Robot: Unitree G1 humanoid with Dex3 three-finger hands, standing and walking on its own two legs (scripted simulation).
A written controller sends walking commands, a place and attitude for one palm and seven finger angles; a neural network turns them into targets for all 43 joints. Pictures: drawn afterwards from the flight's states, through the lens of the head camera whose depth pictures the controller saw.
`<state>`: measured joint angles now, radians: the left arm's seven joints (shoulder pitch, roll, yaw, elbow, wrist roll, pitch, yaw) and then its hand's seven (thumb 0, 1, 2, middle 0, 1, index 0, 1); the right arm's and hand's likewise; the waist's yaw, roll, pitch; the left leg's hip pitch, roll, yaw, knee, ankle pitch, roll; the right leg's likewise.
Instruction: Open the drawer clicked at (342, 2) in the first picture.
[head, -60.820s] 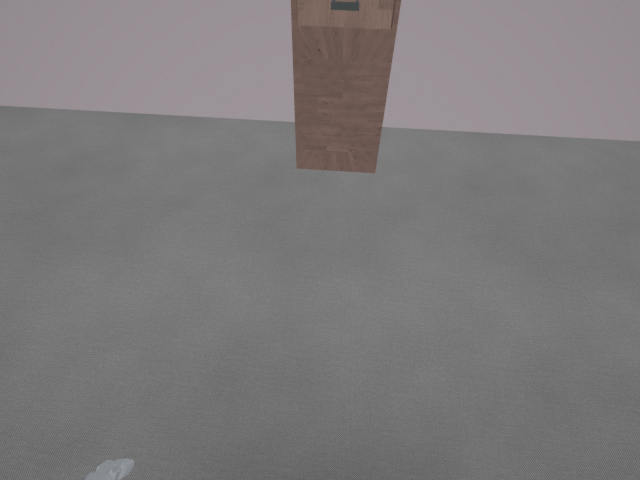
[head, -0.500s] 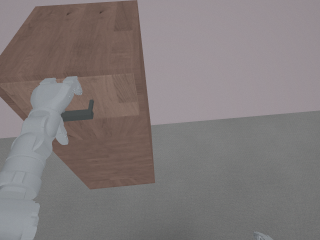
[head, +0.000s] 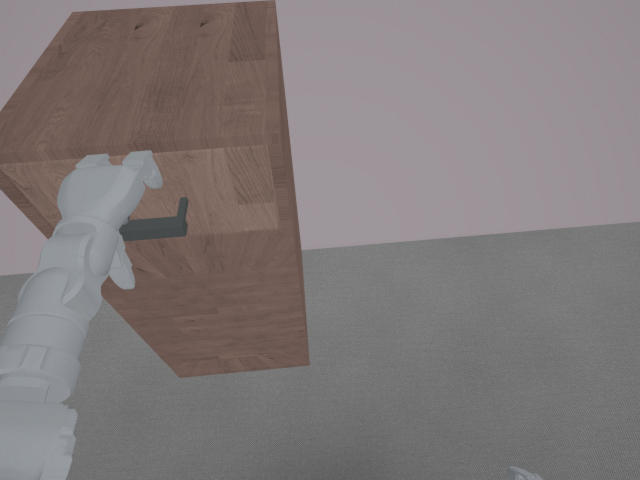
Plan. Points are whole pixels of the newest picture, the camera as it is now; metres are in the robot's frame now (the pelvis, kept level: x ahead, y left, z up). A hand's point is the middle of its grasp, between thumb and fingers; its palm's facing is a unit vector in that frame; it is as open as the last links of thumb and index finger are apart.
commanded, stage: re-aim the fingers above the handle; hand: left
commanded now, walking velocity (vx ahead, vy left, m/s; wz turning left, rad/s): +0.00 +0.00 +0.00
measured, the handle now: (152, 217) +0.47 +0.29 +0.03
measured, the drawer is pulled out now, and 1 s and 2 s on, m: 0.00 0.00 0.00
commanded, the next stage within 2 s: lower the fingers behind the handle in 0.54 s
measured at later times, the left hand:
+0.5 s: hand (118, 214) +0.42 +0.30 +0.09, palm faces +0.01 +0.00 -1.00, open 13.9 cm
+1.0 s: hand (137, 234) +0.41 +0.28 +0.06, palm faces +0.00 -0.04 -1.00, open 13.8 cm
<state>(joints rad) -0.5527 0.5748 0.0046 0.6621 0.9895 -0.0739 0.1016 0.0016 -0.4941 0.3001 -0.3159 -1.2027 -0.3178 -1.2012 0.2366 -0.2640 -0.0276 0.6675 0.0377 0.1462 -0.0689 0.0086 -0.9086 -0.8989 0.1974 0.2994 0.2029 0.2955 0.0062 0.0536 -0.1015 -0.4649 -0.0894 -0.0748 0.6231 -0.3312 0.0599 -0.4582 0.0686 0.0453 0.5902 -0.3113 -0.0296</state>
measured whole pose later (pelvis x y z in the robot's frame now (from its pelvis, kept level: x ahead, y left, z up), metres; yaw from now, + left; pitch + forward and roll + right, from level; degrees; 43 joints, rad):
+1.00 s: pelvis +0.00 +0.00 -0.01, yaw +0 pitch +14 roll -1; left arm -0.55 0.57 0.05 0.73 1.03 -0.19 0.19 0.00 -0.49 0.30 -0.32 -1.20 -0.32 -1.21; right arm 0.27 -0.26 -0.05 0.66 0.02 0.14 -0.06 0.01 -0.91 -0.90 0.20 0.30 0.20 0.30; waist -0.01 0.04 -0.11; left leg -0.57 -0.08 -0.07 0.69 -0.36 0.06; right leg -0.56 0.08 0.04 0.65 -0.33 -0.03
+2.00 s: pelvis -0.02 -0.01 -0.02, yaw -2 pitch +16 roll -1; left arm -0.65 0.61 0.01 0.93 1.04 -0.09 0.23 0.00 -0.49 0.30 -0.26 -1.34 -0.32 -1.20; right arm 0.33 -0.27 -0.03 0.65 0.04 0.15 -0.06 0.01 -0.91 -0.90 0.20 0.30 0.20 0.30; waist -0.03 0.04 -0.16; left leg -0.68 -0.07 -0.05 0.77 -0.37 0.05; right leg -0.67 0.10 0.05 0.72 -0.33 -0.03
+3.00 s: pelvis +0.01 +0.02 +0.00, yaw -1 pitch +12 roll -2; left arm -0.52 0.57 0.03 0.62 0.97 -0.02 0.13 0.00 -0.49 0.30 -0.34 -1.22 -0.34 -1.21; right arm 0.26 -0.26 -0.03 0.66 0.04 0.14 -0.05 0.01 -0.91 -0.90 0.20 0.30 0.20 0.30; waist 0.00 0.07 -0.13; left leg -0.49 -0.09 -0.06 0.65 -0.36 0.08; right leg -0.47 0.07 0.05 0.58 -0.32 -0.01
